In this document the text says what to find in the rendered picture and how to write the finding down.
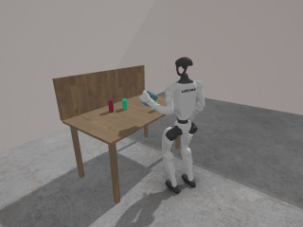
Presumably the robot right upper arm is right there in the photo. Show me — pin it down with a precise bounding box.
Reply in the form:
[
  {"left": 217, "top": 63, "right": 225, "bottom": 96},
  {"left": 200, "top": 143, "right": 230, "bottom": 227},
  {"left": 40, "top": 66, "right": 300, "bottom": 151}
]
[{"left": 193, "top": 80, "right": 205, "bottom": 109}]

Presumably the robot left upper arm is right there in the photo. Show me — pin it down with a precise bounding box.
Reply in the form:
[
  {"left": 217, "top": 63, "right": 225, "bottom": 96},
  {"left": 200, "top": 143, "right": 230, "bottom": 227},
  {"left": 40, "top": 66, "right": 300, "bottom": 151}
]
[{"left": 164, "top": 82, "right": 177, "bottom": 116}]

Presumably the humanoid robot torso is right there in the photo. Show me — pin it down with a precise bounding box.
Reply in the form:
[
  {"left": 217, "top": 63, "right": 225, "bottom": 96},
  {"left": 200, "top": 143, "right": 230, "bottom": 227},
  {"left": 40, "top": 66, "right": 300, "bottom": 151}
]
[{"left": 173, "top": 78, "right": 197, "bottom": 136}]

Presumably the right robot forearm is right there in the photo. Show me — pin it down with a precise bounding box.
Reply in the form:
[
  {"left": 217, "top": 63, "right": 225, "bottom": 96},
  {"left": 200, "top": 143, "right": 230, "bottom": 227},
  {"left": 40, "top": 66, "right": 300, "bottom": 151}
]
[{"left": 190, "top": 107, "right": 204, "bottom": 117}]

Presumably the table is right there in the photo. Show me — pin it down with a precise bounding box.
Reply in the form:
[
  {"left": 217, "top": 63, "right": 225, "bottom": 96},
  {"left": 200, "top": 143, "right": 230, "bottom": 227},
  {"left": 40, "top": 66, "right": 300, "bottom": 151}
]
[{"left": 52, "top": 65, "right": 181, "bottom": 204}]

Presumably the left robot hand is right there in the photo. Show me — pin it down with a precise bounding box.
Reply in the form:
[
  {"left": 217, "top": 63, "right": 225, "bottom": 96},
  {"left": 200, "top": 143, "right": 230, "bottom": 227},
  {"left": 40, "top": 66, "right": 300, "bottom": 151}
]
[{"left": 139, "top": 90, "right": 150, "bottom": 103}]

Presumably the right robot hand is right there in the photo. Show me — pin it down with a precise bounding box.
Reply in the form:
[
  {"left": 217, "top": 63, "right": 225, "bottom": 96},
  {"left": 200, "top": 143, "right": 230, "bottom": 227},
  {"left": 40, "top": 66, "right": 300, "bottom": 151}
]
[{"left": 187, "top": 115, "right": 194, "bottom": 121}]

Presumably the sponge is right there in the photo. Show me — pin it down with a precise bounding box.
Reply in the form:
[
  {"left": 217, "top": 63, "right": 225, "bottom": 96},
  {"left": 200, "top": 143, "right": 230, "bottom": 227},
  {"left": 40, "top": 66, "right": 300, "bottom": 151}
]
[{"left": 141, "top": 91, "right": 158, "bottom": 107}]

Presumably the robot left thigh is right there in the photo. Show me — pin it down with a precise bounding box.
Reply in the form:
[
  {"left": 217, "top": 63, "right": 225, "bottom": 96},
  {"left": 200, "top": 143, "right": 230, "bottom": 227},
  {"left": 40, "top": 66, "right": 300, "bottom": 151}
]
[{"left": 162, "top": 127, "right": 179, "bottom": 162}]

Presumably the left robot forearm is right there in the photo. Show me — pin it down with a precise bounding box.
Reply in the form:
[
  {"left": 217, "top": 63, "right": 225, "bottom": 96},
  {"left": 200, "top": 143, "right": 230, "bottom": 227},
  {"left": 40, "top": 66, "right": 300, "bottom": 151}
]
[{"left": 146, "top": 98, "right": 169, "bottom": 114}]

